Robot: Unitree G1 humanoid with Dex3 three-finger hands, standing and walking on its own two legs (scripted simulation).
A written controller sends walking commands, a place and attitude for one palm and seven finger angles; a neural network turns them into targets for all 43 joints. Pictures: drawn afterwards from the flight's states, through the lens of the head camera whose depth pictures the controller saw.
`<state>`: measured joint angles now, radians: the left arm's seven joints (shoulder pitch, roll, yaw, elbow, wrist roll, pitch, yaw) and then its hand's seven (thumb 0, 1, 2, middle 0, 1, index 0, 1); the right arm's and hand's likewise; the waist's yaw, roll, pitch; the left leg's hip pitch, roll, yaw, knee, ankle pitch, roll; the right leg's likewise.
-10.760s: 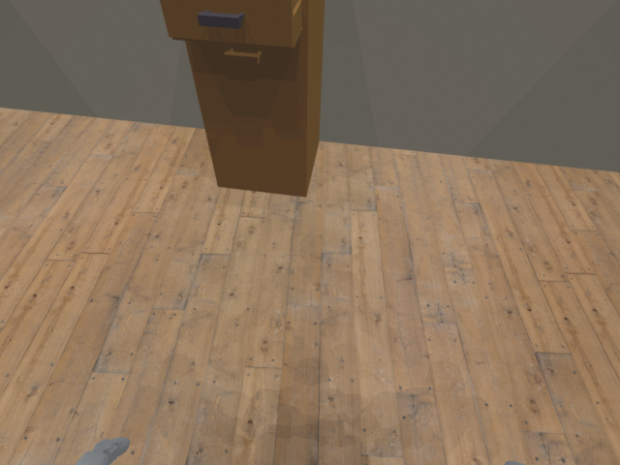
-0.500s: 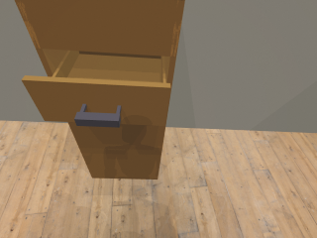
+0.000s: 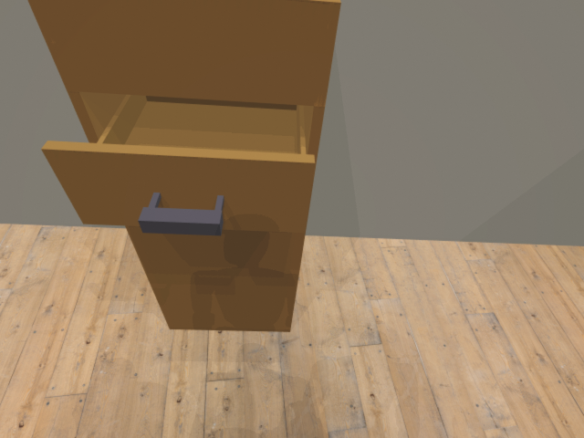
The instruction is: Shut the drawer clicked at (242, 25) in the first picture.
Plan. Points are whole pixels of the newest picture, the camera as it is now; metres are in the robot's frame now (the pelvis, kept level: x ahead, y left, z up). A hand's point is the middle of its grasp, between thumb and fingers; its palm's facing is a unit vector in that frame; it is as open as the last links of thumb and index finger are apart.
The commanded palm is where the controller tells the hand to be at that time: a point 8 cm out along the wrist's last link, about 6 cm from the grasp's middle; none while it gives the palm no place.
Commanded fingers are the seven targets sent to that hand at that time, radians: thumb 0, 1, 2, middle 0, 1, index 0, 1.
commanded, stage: raise the hand and make a fist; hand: left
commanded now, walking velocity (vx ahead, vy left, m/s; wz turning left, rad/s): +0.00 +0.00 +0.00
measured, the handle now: (185, 210) +0.42 +0.20 +0.06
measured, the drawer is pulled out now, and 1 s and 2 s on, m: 0.15 0.15 0.15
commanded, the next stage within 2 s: bring the fist close to the handle in 1.98 s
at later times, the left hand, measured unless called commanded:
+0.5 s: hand (218, 409) +0.17 +0.10 -0.02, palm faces -0.01 -1.00 +0.07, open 5.9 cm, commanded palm +0.13 +0.20 -0.01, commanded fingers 0.00 0.90 0.90 -0.64 -0.78 -0.64 -0.78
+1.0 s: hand (179, 328) +0.23 +0.16 +0.06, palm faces +0.15 -0.99 -0.07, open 3.5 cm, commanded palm +0.17 +0.21 +0.08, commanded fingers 0.00 0.90 0.90 -1.14 -1.32 -1.14 -1.32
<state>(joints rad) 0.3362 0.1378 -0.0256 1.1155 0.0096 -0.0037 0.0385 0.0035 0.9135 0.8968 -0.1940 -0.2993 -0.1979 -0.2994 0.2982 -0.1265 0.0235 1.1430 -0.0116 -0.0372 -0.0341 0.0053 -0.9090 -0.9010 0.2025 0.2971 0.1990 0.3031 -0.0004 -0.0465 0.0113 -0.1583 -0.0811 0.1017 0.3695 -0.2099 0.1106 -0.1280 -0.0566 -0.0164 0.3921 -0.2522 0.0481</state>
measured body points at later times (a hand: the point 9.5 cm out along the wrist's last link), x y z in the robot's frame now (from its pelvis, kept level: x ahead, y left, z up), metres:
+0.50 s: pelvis -0.02 -0.04 -0.05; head -0.02 -0.02 +0.40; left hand +0.16 +0.16 -0.02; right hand +0.19 -0.28 -0.07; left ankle +0.00 +0.04 -0.74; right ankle +0.00 -0.12 -0.74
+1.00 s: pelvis +0.02 -0.06 -0.03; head +0.04 -0.07 +0.42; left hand +0.22 +0.21 +0.07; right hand +0.17 -0.29 -0.12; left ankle +0.00 +0.05 -0.74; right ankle +0.00 -0.12 -0.74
